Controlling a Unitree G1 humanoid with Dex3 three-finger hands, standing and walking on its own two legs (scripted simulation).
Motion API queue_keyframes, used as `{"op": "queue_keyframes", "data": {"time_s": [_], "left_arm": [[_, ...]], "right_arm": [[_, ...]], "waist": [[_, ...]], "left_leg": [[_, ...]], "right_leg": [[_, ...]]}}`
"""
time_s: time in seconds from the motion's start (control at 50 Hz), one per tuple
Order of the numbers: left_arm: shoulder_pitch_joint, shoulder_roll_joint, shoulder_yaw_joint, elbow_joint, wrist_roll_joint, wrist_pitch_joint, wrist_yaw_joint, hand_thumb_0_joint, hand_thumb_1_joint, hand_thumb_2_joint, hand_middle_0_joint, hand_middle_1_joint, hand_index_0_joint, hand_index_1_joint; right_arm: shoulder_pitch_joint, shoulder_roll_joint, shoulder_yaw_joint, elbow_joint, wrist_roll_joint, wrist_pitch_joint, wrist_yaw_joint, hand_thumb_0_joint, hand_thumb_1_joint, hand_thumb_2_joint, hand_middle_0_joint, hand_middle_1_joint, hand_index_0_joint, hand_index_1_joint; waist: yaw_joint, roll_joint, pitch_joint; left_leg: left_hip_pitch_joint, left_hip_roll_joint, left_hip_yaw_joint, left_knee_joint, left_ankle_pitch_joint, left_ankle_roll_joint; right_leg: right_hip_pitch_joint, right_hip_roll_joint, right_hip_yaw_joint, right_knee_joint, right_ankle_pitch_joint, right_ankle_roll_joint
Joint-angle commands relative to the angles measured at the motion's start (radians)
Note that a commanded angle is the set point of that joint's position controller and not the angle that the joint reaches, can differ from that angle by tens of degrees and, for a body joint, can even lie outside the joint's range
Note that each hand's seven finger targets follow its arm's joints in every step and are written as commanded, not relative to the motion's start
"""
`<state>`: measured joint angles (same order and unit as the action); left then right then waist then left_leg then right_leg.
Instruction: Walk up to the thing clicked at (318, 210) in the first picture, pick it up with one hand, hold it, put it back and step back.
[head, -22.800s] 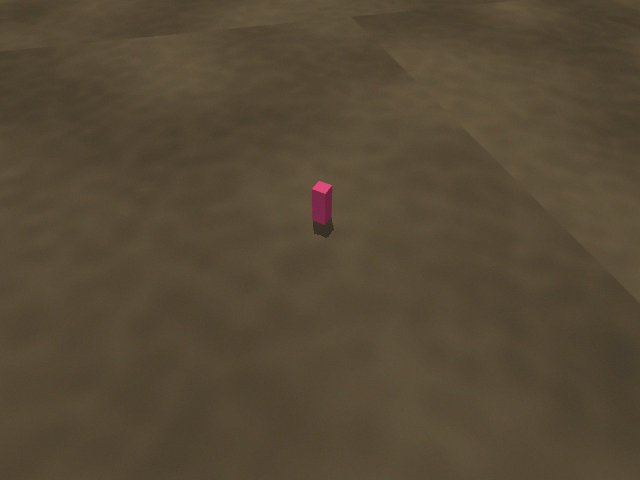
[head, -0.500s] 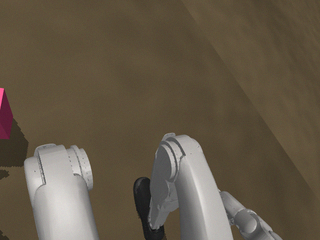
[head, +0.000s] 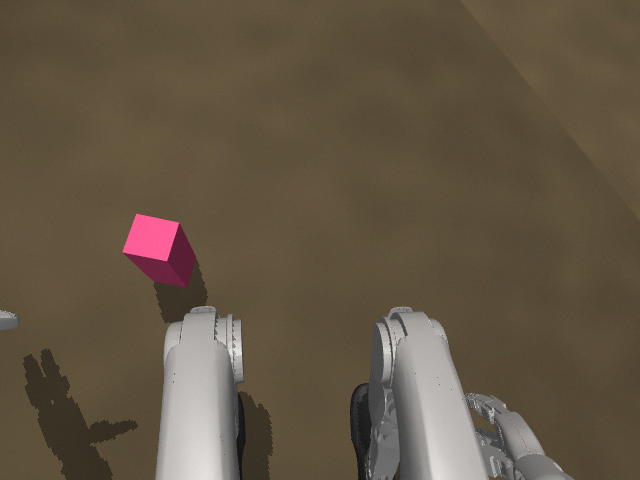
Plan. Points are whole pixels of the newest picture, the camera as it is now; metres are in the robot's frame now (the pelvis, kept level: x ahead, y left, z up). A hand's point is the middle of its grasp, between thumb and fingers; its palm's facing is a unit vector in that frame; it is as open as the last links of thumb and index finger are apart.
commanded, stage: home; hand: left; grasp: from the side
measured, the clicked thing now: (164, 254) +0.44 +0.27 -0.29
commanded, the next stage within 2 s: none
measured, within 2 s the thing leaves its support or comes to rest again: neither
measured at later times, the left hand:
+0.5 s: hand out of the picture +0.25 +0.29 +0.14, palm faces +0.29 -0.86 -0.43, open 16.9 cm
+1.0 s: hand out of the picture +0.23 +0.21 +0.29, palm faces +0.25 -0.92 -0.30, open 17.4 cm
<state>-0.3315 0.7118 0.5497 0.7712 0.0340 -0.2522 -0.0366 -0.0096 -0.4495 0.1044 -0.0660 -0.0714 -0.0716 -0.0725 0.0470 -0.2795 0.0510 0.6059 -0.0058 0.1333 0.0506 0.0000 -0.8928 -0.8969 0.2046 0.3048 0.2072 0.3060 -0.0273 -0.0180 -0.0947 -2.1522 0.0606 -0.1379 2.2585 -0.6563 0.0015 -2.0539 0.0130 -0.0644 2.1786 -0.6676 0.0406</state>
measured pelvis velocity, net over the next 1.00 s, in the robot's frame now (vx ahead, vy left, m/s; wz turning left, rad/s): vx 0.09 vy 0.01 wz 0.14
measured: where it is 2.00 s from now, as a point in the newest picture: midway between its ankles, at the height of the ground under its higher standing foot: (301, 471)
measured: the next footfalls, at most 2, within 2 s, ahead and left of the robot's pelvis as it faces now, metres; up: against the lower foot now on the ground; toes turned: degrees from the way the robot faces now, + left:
none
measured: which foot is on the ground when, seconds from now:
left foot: down 0.00-1.00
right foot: down 0.00-1.00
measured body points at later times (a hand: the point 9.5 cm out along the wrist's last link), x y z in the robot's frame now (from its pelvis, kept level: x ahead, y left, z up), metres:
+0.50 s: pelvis +0.05 -0.01 +0.24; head +0.16 +0.03 +0.67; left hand +0.23 +0.33 +0.17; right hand +0.27 -0.24 +0.15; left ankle +0.09 +0.13 -0.35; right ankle +0.11 -0.13 -0.35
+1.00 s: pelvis +0.09 +0.01 +0.34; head +0.11 +0.01 +0.79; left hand +0.22 +0.26 +0.31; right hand +0.29 -0.20 +0.27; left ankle +0.09 +0.13 -0.35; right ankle +0.11 -0.13 -0.35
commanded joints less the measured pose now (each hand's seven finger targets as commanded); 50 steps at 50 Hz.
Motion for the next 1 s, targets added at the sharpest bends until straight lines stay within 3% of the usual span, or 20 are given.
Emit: {"op": "queue_keyframes", "data": {"time_s": [0.0, 0.02, 0.04, 0.06, 0.1, 0.16, 0.24, 0.36, 0.42, 0.48, 0.5, 0.52, 0.62, 0.72, 0.78, 0.88, 0.98], "left_arm": [[0.019, 0.146, -0.036, -0.377, -0.017, 0.062, 0.039, 0.000, -0.460, 0.110, -0.064, -0.070, -0.063, -0.071], [0.045, 0.127, -0.061, -0.429, -0.022, 0.082, 0.050, 0.000, -0.462, 0.108, -0.061, -0.068, -0.060, -0.069], [0.107, 0.177, -0.023, -0.487, -0.025, 0.106, 0.067, 0.000, -0.441, 0.120, -0.064, -0.071, -0.063, -0.072], [0.137, 0.177, -0.021, -0.547, -0.025, 0.129, 0.080, 0.000, -0.428, 0.127, -0.065, -0.073, -0.064, -0.074], [0.178, 0.140, -0.037, -0.596, -0.025, 0.167, 0.104, 0.000, -0.395, 0.146, -0.067, -0.077, -0.066, -0.078], [0.210, 0.124, -0.032, -0.639, -0.022, 0.213, 0.142, 0.000, -0.406, 0.139, -0.065, -0.076, -0.064, -0.077], [0.344, -0.035, -0.130, -0.582, -0.026, 0.270, 0.169, 0.000, -0.448, 0.114, -0.060, -0.068, -0.059, -0.069], [0.407, -0.175, -0.258, -0.577, -0.031, 0.338, 0.192, 0.000, -0.469, 0.102, -0.058, -0.064, -0.057, -0.065], [0.434, -0.192, -0.290, -0.619, -0.034, 0.367, 0.208, 0.000, -0.474, 0.099, -0.057, -0.063, -0.056, -0.064], [0.474, -0.227, -0.335, -0.655, -0.035, 0.403, 0.222, 0.000, -0.477, 0.097, -0.057, -0.063, -0.056, -0.064], [0.484, -0.227, -0.336, -0.684, -0.037, 0.412, 0.229, 0.000, -0.489, 0.090, -0.056, -0.061, -0.055, -0.062], [0.500, -0.242, -0.355, -0.695, -0.034, 0.423, 0.231, 0.000, -0.512, 0.077, -0.053, -0.057, -0.052, -0.058], [0.618, -0.299, -0.415, -0.810, -0.041, 0.475, 0.247, 0.000, -0.528, 0.068, -0.052, -0.055, -0.051, -0.056], [0.733, -0.358, -0.477, -0.941, -0.043, 0.507, 0.251, 0.000, -0.559, 0.050, -0.048, -0.050, -0.047, -0.051], [0.773, -0.393, -0.518, -0.972, -0.043, 0.516, 0.245, 0.000, -0.553, 0.053, -0.049, -0.051, -0.048, -0.052], [0.829, -0.401, -0.516, -0.994, -0.040, 0.504, 0.225, 0.000, -0.550, 0.055, -0.049, -0.052, -0.048, -0.053], [0.798, -0.407, -0.511, -0.980, -0.034, 0.491, 0.206, 0.000, -0.536, 0.063, -0.051, -0.054, -0.050, -0.055]], "right_arm": [[0.097, -0.229, -0.136, -0.136, 0.033, -0.024, -0.030, 0.000, -0.894, -0.902, 0.202, 0.302, 0.201, 0.302], [0.088, -0.216, -0.130, -0.163, 0.040, -0.025, -0.036, 0.000, -0.894, -0.902, 0.202, 0.302, 0.201, 0.302], [0.093, -0.219, -0.143, -0.165, 0.046, -0.025, -0.047, 0.000, -0.894, -0.902, 0.202, 0.302, 0.202, 0.302], [0.099, -0.211, -0.145, -0.179, 0.050, -0.027, -0.056, 0.000, -0.894, -0.902, 0.202, 0.302, 0.202, 0.302], [0.096, -0.189, -0.140, -0.183, 0.057, -0.035, -0.074, 0.000, -0.894, -0.902, 0.202, 0.302, 0.201, 0.302], [0.096, -0.153, -0.129, -0.180, 0.060, -0.049, -0.106, 0.000, -0.895, -0.902, 0.201, 0.301, 0.201, 0.301], [0.104, -0.113, -0.116, -0.173, 0.053, -0.080, -0.141, 0.000, -0.895, -0.902, 0.201, 0.302, 0.201, 0.301], [0.131, -0.101, -0.104, -0.182, 0.051, -0.136, -0.172, 0.000, -0.894, -0.902, 0.201, 0.302, 0.201, 0.302], [0.146, -0.098, -0.098, -0.191, 0.053, -0.158, -0.186, 0.000, -0.894, -0.902, 0.201, 0.302, 0.201, 0.302], [0.159, -0.088, -0.094, -0.201, 0.053, -0.175, -0.199, 0.000, -0.894, -0.902, 0.201, 0.302, 0.201, 0.302], [0.164, -0.086, -0.092, -0.208, 0.053, -0.178, -0.206, 0.000, -0.895, -0.902, 0.201, 0.302, 0.201, 0.302], [0.169, -0.081, -0.090, -0.205, 0.052, -0.183, -0.211, 0.000, -0.895, -0.902, 0.201, 0.302, 0.201, 0.302], [0.188, -0.065, -0.079, -0.234, 0.046, -0.202, -0.239, 0.000, -0.895, -0.902, 0.201, 0.302, 0.201, 0.302], [0.187, -0.045, -0.073, -0.263, 0.040, -0.226, -0.258, 0.000, -0.895, -0.902, 0.201, 0.301, 0.201, 0.301], [0.179, -0.039, -0.066, -0.275, 0.035, -0.240, -0.260, 0.000, -0.895, -0.902, 0.201, 0.301, 0.201, 0.301], [0.174, -0.039, -0.070, -0.299, 0.029, -0.255, -0.256, 0.000, -0.895, -0.902, 0.201, 0.301, 0.201, 0.301], [0.180, -0.044, -0.075, -0.287, 0.019, -0.272, -0.247, 0.000, -0.895, -0.902, 0.201, 0.301, 0.201, 0.301]], "waist": [[0.012, 0.178, -0.687], [0.018, 0.146, -0.694], [0.034, 0.127, -0.704], [0.034, 0.124, -0.718], [0.028, 0.117, -0.679], [0.031, 0.126, -0.668], [0.020, 0.123, -0.566], [-0.014, 0.121, -0.422], [-0.006, 0.118, -0.407], [-0.018, 0.108, -0.368], [-0.005, 0.120, -0.357], [-0.018, 0.124, -0.350], [-0.014, 0.118, -0.294], [-0.001, 0.116, -0.227], [-0.007, 0.095, -0.140], [0.001, 0.018, -0.080], [-0.010, 0.039, -0.087]], "left_leg": [[0.637, -0.015, 0.033, -0.462, -0.004, 0.015], [0.652, -0.017, 0.041, -0.488, -0.003, 0.017], [0.673, -0.016, 0.055, -0.509, 0.015, 0.019], [0.705, -0.016, 0.065, -0.535, 0.030, 0.021], [0.745, -0.017, 0.072, -0.593, 0.024, 0.024], [0.820, -0.021, 0.087, -0.654, 0.093, 0.026], [0.909, -0.031, 0.114, -0.742, 0.175, 0.028], [1.078, -0.029, 0.110, -0.925, 0.178, 0.015], [1.178, -0.029, 0.104, -1.013, 0.218, 0.010], [1.259, -0.031, 0.108, -1.096, 0.263, 0.008], [1.297, -0.032, 0.108, -1.131, 0.259, 0.005], [1.326, -0.031, 0.108, -1.149, 0.289, 0.005], [1.456, -0.039, 0.123, -1.262, 0.355, 0.004], [1.532, -0.038, 0.119, -1.348, 0.390, 0.001], [1.543, -0.030, 0.105, -1.401, 0.356, -0.002], [1.542, -0.038, 0.117, -1.428, 0.356, 0.002], [1.580, -0.035, 0.120, -1.435, 0.398, -0.005]], "right_leg": [[0.331, 0.035, -0.053, -0.373, 0.036, -0.073], [0.384, 0.035, -0.040, -0.414, 0.035, -0.070], [0.447, 0.031, -0.018, -0.463, 0.036, -0.066], [0.504, 0.028, -0.004, -0.497, 0.048, -0.065], [0.567, 0.025, 0.013, -0.548, 0.048, -0.064], [0.690, 0.019, 0.034, -0.618, 0.115, -0.060], [0.798, 0.013, 0.049, -0.735, 0.191, -0.061], [0.925, 0.002, 0.039, -0.913, 0.189, -0.063], [1.015, -0.002, 0.021, -0.986, 0.226, -0.062], [1.117, -0.001, 0.017, -1.067, 0.276, -0.060], [1.140, -0.002, 0.018, -1.095, 0.273, -0.059], [1.176, -0.001, 0.017, -1.114, 0.300, -0.058], [1.324, -0.002, 0.010, -1.235, 0.370, -0.049], [1.406, 0.005, -0.006, -1.304, 0.393, -0.050], [1.406, 0.012, -0.023, -1.333, 0.359, -0.050], [1.446, 0.014, -0.024, -1.387, 0.353, -0.042], [1.466, 0.012, -0.015, -1.381, 0.387, -0.044]]}}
